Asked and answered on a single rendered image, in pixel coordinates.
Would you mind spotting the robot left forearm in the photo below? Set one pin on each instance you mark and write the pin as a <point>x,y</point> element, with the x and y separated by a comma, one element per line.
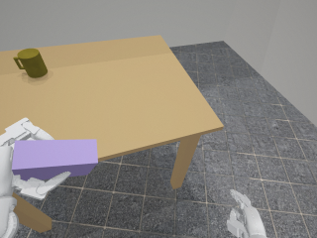
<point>9,221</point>

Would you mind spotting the right robot hand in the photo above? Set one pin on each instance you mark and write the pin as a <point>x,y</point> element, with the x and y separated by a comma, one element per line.
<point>250,222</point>

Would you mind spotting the sponge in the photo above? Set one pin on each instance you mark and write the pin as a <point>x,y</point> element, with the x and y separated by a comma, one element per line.
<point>45,159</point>

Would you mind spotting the table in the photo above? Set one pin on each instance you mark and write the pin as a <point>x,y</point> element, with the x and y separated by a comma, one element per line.
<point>128,94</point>

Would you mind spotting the left robot hand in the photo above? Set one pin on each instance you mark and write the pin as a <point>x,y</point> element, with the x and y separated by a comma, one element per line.
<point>23,130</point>

